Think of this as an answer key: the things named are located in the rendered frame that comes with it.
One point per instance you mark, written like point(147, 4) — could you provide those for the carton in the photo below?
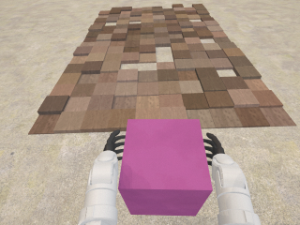
point(164, 169)

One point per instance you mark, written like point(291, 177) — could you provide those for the left robot forearm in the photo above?
point(100, 196)

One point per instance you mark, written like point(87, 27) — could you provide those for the right robot hand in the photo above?
point(215, 149)

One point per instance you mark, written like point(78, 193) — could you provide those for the left robot hand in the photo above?
point(111, 145)

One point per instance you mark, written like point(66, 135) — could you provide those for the right robot forearm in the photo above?
point(233, 197)

